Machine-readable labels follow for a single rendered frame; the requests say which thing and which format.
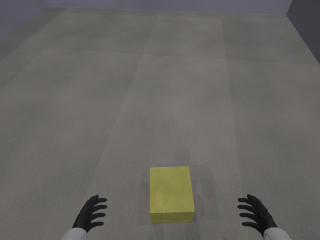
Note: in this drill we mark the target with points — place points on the robot left forearm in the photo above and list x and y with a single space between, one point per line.
75 234

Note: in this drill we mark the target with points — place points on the robot right hand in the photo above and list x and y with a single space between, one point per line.
261 215

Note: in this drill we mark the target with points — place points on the carton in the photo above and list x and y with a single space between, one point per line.
171 196

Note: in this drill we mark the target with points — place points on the robot right forearm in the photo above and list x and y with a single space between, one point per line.
275 233

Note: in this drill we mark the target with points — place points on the robot left hand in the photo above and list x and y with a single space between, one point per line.
85 216

